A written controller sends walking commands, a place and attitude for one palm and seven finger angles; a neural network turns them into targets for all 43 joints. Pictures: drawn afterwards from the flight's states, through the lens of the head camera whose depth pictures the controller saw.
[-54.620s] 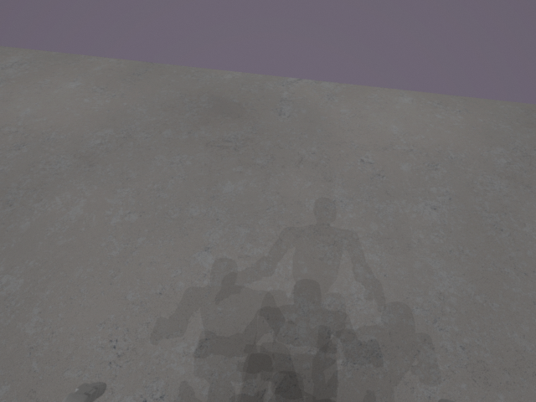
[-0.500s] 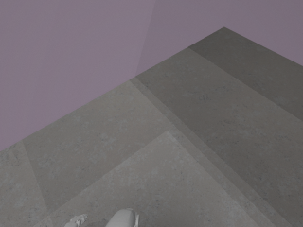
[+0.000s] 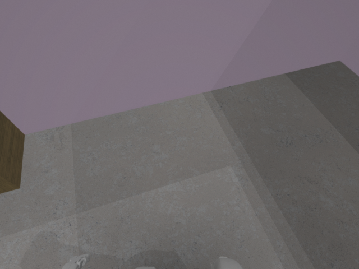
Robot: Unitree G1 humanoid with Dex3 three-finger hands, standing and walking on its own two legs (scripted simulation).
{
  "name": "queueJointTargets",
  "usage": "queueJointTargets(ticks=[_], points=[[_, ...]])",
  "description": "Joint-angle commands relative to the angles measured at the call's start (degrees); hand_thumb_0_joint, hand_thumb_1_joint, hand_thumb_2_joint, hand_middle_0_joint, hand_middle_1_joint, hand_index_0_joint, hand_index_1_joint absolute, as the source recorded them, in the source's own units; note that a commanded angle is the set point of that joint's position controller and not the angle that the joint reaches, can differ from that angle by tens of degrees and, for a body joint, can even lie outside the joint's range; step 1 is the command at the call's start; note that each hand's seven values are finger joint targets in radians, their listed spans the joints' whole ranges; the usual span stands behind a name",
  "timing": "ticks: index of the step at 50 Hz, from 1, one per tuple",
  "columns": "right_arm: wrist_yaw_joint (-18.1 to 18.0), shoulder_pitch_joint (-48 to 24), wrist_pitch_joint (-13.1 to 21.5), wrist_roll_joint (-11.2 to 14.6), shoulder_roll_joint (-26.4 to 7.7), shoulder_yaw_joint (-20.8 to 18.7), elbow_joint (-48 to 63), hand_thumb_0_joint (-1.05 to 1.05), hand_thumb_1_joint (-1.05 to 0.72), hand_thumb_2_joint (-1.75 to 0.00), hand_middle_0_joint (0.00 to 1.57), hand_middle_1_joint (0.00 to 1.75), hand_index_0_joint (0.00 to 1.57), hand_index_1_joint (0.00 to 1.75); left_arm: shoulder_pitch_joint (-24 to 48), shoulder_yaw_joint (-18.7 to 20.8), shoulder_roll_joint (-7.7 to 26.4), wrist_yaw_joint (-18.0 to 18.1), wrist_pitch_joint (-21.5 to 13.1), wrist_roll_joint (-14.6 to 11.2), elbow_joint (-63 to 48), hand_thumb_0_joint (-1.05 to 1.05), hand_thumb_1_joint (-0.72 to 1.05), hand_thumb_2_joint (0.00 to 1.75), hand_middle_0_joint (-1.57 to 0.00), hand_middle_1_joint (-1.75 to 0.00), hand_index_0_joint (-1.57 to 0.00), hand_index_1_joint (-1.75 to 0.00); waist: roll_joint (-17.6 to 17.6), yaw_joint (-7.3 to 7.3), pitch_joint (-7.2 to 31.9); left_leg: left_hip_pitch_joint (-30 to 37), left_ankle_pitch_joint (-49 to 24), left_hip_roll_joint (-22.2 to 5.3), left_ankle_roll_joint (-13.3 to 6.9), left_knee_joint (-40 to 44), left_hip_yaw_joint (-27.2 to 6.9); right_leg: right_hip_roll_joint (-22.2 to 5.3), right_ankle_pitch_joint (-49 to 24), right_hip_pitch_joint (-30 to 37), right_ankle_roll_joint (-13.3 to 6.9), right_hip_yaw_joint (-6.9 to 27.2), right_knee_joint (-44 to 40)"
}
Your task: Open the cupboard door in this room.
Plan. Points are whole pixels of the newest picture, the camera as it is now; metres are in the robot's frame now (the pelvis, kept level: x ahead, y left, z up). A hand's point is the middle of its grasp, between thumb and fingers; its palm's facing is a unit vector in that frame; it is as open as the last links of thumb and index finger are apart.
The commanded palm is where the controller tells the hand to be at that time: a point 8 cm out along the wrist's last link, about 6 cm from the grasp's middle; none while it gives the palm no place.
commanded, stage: turn to face it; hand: left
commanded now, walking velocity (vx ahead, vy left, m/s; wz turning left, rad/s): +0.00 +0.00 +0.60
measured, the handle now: out of the picture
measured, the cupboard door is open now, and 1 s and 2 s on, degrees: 41 41 41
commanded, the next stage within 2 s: take the last steps up to it in 1.72 s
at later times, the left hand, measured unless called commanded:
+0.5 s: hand out of the picture -0.01 +0.18 -0.18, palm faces +0.35 -0.90 -0.25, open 7.3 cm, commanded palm none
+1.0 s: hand out of the picture +0.04 +0.17 -0.15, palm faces +0.56 -0.78 -0.27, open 7.4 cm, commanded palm none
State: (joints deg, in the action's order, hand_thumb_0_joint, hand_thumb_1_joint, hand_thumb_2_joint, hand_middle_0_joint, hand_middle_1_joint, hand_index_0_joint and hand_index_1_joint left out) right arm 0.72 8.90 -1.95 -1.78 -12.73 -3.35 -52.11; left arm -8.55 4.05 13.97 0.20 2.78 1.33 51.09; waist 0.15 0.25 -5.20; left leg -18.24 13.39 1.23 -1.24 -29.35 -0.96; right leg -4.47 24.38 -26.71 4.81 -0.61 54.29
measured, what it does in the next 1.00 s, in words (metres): steps on the spot, turning left: right foot, then left foot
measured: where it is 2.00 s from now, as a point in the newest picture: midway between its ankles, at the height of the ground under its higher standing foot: outside the picture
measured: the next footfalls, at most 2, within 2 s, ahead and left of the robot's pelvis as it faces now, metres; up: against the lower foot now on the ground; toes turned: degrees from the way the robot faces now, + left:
right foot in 0.10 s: +0.04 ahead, -0.14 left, +0.00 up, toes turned +2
left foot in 0.50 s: +0.04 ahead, +0.10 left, +0.00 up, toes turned +25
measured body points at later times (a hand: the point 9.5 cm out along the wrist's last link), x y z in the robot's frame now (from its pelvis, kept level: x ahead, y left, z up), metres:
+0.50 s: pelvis +0.03 -0.02 -0.01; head +0.08 +0.00 +0.43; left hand -0.02 +0.23 -0.16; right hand +0.23 -0.23 -0.15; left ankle +0.00 +0.08 -0.74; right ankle +0.00 -0.14 -0.73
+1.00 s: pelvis +0.07 -0.05 +0.00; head +0.13 -0.04 +0.44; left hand +0.01 +0.21 -0.13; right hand +0.27 -0.22 -0.16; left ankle -0.03 +0.04 -0.66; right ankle +0.12 -0.15 -0.74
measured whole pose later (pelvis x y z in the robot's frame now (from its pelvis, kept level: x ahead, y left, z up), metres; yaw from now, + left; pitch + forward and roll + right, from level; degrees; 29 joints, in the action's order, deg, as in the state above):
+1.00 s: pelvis +0.07 -0.05 +0.00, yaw +37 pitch +1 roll +1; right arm 1.2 9.4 -4.4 -1.2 -14.6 -5.4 -54.4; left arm -9.5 1.9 9.9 1.2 0.0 1.5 49.5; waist 2.7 1.9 -6.1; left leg -29.1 26.8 2.0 2.6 -64.3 -1.6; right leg -4.3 19.1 -14.5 0.1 -6.3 32.9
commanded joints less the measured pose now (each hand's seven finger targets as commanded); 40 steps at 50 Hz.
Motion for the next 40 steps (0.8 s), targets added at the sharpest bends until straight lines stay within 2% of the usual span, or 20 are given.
queueJointTargets(ticks=[1, 3, 4, 5, 6, 7, 9, 11, 14, 17, 20, 22, 23, 24, 25, 26, 29, 32, 37, 40], points=[[-0.97, 0.14, 0.35, -0.03, -11.76, -3.65, 3.81, 0.0, -0.9, -0.9, 0.2, 0.3, 0.2, 0.3, -1.8, 0.92, 3.0, 0.51, -1.61, -0.42, -4.92, 0.0, 0.9, 0.9, -0.2, -0.3, -0.2, -0.3, 9.55, 0.64, 8.26, 3.4, -11.33, -12.42, -7.5, 7.44, -16.01, 3.28, -0.64, 6.79, -0.76, -2.24, -11.82], [-0.97, -1.91, 0.13, 0.51, -10.98, -3.68, 4.39, 0.0, -0.9, -0.9, 0.2, 0.3, 0.2, 0.3, -6.04, 1.27, 3.78, 0.78, -2.34, -0.64, -3.94, 0.0, 0.9, 0.9, -0.2, -0.3, -0.2, -0.3, 8.42, -1.83, 9.25, -1.8, -10.8, -10.01, -5.24, 2.93, -15.56, 3.68, -8.58, 16.85, -1.24, -2.62, -24.57], [-0.67, -2.04, 0.16, 1.03, -8.9, -3.43, 4.89, 0.0, -0.9, -0.9, 0.2, 0.3, 0.2, 0.3, -8.44, 1.91, 6.95, 1.17, -3.04, -0.18, -3.66, 0.0, 0.9, 0.9, -0.2, -0.3, -0.2, -0.3, 0.98, -3.19, 10.04, -8.0, -4.32, -5.89, -2.15, -3.1, -12.64, -1.61, -10.35, 24.71, -2.52, 2.65, -33.55], [-0.35, -1.12, 0.26, 1.32, -4.67, -2.92, 5.99, 0.0, -0.9, -0.9, 0.2, 0.3, 0.2, 0.3, -9.74, 3.01, 12.12, 1.73, -3.58, 0.67, -3.56, 0.0, 0.9, 0.9, -0.2, -0.3, -0.2, -0.3, -17.19, -3.67, 9.88, -18.34, 15.03, 3.26, 2.87, -17.69, -1.89, -18.42, -14.23, 29.77, -8.79, 19.78, -39.03], [-0.12, -1.91, 0.11, 0.75, -6.4, -3.08, 6.36, 0.0, -0.9, -0.9, 0.2, 0.3, 0.2, 0.3, -8.61, 2.35, 13.14, 1.76, -3.25, 0.27, -4.16, 0.0, 0.9, 0.9, -0.2, -0.3, -0.2, -0.3, -15.42, -3.48, 8.09, -17.33, 22.58, 2.06, 2.87, -31.86, -2.28, -25.04, -18.35, 21.54, -13.78, 21.17, -39.07], [-0.23, -2.47, -0.5, 0.54, -6.53, -3.42, 5.06, 0.0, -0.9, -0.9, 0.2, 0.3, 0.2, 0.3, -6.23, 1.96, 9.95, 2.06, -3.6, -0.01, -4.31, 0.0, 0.9, 0.9, -0.2, -0.3, -0.2, -0.3, -16.02, -1.86, 7.1, -17.91, 20.05, 0.09, 2.95, -39.5, -4.2, -21.69, -22.29, 19.13, -13.48, 19.63, -37.77], [0.37, -0.75, -1.11, 0.69, -5.45, -3.11, 3.12, 0.0, -0.9, -0.9, 0.2, 0.3, 0.2, 0.3, -1.76, 0.91, 6.03, 2.09, -3.53, -0.28, -5.2, 0.0, 0.9, 0.9, -0.2, -0.3, -0.2, -0.3, -11.8, 0.82, 5.81, -17.53, 12.3, -2.13, 4.24, -43.6, -2.35, -15.36, -32.96, 19.31, -11.33, 6.98, -33.95], [0.71, -1.66, -1.16, 0.82, -4.14, -2.23, 2.58, 0.0, -0.9, -0.9, 0.2, 0.3, 0.2, 0.3, -3.44, 0.67, 5.36, 2.13, -4.05, -0.18, -4.79, 0.0, 0.9, 0.9, -0.2, -0.3, -0.2, -0.3, -11.42, 0.36, 6.88, -17.11, 10.94, -2.29, 5.12, -38.6, 0.28, -13.39, -43.78, 24.01, -10.02, 0.68, -31.74], [0.9, -4.94, -1.18, 1.03, -3.24, -1.57, 2.77, 0.0, -0.9, -0.9, 0.2, 0.3, 0.2, 0.3, -8.03, 1.14, 6.45, 2.15, -4.12, -0.02, -3.09, 0.0, 0.9, 0.9, -0.2, -0.3, -0.2, -0.3, -10.32, -1.94, 7.63, -15.34, 11.78, -2.07, 5.3, -29.33, 3.1, -13.96, -50.79, 29.41, -9.62, -2.15, -29.91], [1.11, -6.95, -0.93, 1.1, -2.51, -0.95, 3.11, 0.0, -0.9, -0.9, 0.2, 0.3, 0.2, 0.3, -9.33, 1.85, 7.82, 2.07, -3.86, 0.17, -2.43, 0.0, 0.9, 0.9, -0.2, -0.3, -0.2, -0.3, -10.95, -2.78, 7.33, -11.24, 11.83, -1.68, 4.55, -19.9, 6.03, -15.11, -51.95, 29.01, -9.91, -4.58, -28.47], [1.14, -6.76, -0.52, 1.24, -2.76, -0.96, 3.71, 0.0, -0.9, -0.9, 0.2, 0.3, 0.2, 0.3, -9.03, 2.38, 9.08, 1.85, -3.57, 0.4, -2.04, 0.0, 0.9, 0.9, -0.2, -0.3, -0.2, -0.3, -12.77, -2.55, 6.8, -6.6, 11.39, -1.0, 3.22, -12.06, 7.82, -16.49, -50.61, 27.01, -9.81, -5.78, -26.2], [0.9, -2.93, -0.11, 0.91, -4.18, -1.27, 3.14, 0.0, -0.9, -0.9, 0.2, 0.3, 0.2, 0.3, -7.84, 2.58, 9.89, 1.51, -3.55, 0.01, -2.09, 0.0, 0.9, 0.9, -0.2, -0.3, -0.2, -0.3, -10.62, -0.01, 8.94, 1.82, 4.79, 0.46, 2.2, -3.13, 9.24, -15.64, -49.69, 23.83, -7.65, -8.39, -20.23], [0.83, 1.14, 0.29, 0.65, -6.22, -1.9, 2.27, 0.0, -0.9, -0.9, 0.2, 0.3, 0.2, 0.3, -6.64, 2.57, 9.91, 1.25, -3.53, -0.51, -2.5, 0.0, 0.9, 0.9, -0.2, -0.3, -0.2, -0.3, -7.81, 2.69, 11.37, 10.75, -4.15, -0.8, 0.97, 3.13, 8.01, -14.94, -45.89, 18.67, -5.51, -10.3, -12.35], [0.59, 4.8, 0.66, 0.17, -11.82, -3.35, 1.99, 0.0, -0.9, -0.9, 0.2, 0.3, 0.2, 0.3, -6.17, 2.03, 7.1, 0.79, -3.34, -0.76, -4.04, 0.0, 0.9, 0.9, -0.2, -0.3, -0.2, -0.3, 5.81, 4.52, 14.95, 22.84, -20.74, -12.68, -4.33, 4.23, -7.09, -8.89, -22.0, 4.56, -1.85, -12.42, 0.21], [0.11, 9.12, 0.45, 0.35, -17.11, -4.63, 1.38, 0.0, -0.9, -0.9, 0.2, 0.3, 0.2, 0.3, -2.57, 0.67, 3.72, 0.73, -2.99, -0.93, -6.97, 0.0, 0.9, 0.9, -0.2, -0.3, -0.2, -0.3, 18.13, 6.8, 15.17, 25.29, -44.64, -25.95, -13.74, 5.64, -23.42, -2.75, 15.1, -7.1, 0.07, -8.46, 12.05], [-0.41, 10.58, 0.32, 0.63, -16.07, -4.27, 0.29, 0.0, -0.9, -0.9, 0.2, 0.3, 0.2, 0.3, 0.6, 0.86, 5.27, 1.54, -1.9, -0.31, -7.59, 0.0, 0.9, 0.9, -0.2, -0.3, -0.2, -0.3, 10.34, 7.06, 15.56, 22.59, -37.42, -25.73, -14.54, 5.24, -20.96, -3.27, 14.25, -8.03, -0.5, -1.61, 14.75], [-1.48, 0.98, 0.8, 0.17, -12.3, -3.2, 3.21, 0.0, -0.9, -0.9, 0.2, 0.3, 0.2, 0.3, 0.73, 1.28, 4.62, 0.78, -1.32, -0.23, -4.95, 0.0, 0.9, 0.9, -0.2, -0.3, -0.2, -0.3, 8.06, 2.32, 7.57, 8.6, -17.37, -17.87, -9.87, 9.15, -15.24, -3.26, 3.42, -6.26, -0.18, 0.98, 13.99], [-1.3, -0.73, 1.15, 0.26, -11.6, -2.73, 3.72, 0.0, -0.9, -0.9, 0.2, 0.3, 0.2, 0.3, -2.15, 1.34, 3.93, 0.27, -0.96, -0.13, -3.63, 0.0, 0.9, 0.9, -0.2, -0.3, -0.2, -0.3, 6.6, 0.47, 7.11, 6.14, -13.37, -14.25, -8.13, 10.15, -11.87, -1.57, -0.37, -2.98, 0.03, -0.08, 7.99], [-1.0, -0.04, 0.72, 0.05, -11.9, -3.29, 3.53, 0.0, -0.9, -0.9, 0.2, 0.3, 0.2, 0.3, -0.68, 0.97, 3.37, 0.32, -1.23, -0.2, -5.13, 0.0, 0.9, 0.9, -0.2, -0.3, -0.2, -0.3, 8.64, 0.88, 7.31, 5.02, -10.92, -12.56, -7.97, 9.15, -14.58, 1.46, -0.12, 1.79, -0.1, -1.56, -4.41], [-1.03, -1.07, 0.3, 0.12, -11.6, -3.64, 3.95, 0.0, -0.9, -0.9, 0.2, 0.3, 0.2, 0.3, -2.87, 0.96, 3.45, 0.55, -1.93, -0.47, -5.16, 0.0, 0.9, 0.9, -0.2, -0.3, -0.2, -0.3, 9.94, -0.16, 8.21, 2.15, -14.59, -11.62, -7.27, 5.6, -16.84, 3.72, -2.51, 9.56, -0.69, -2.23, -14.75]])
